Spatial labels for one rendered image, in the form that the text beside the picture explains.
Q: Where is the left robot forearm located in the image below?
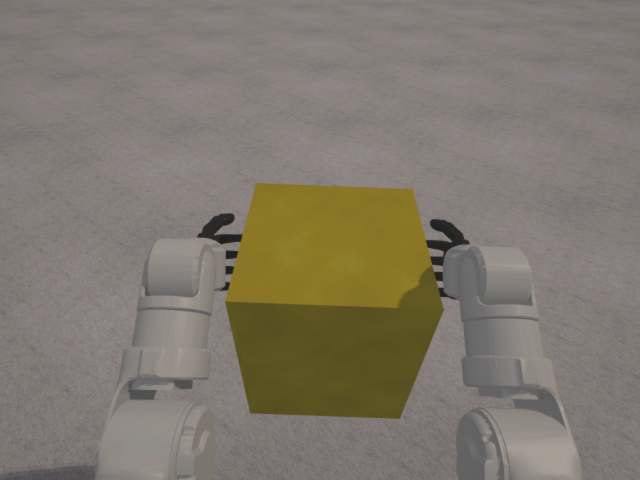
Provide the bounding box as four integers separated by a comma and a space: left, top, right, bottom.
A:
94, 238, 226, 476

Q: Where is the right robot forearm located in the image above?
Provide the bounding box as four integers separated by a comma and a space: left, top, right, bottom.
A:
443, 245, 582, 480

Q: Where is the left robot upper arm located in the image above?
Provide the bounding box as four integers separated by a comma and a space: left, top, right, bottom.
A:
94, 399, 215, 480

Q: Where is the right robot upper arm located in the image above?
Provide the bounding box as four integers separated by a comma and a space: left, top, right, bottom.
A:
456, 407, 581, 480

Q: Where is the right robot hand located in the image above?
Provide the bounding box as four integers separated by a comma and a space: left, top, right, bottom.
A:
426, 219, 470, 300

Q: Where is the left robot hand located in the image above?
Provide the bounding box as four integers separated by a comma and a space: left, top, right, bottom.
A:
197, 213, 243, 291

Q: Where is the carton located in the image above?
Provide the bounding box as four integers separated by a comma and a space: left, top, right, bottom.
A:
225, 183, 444, 419

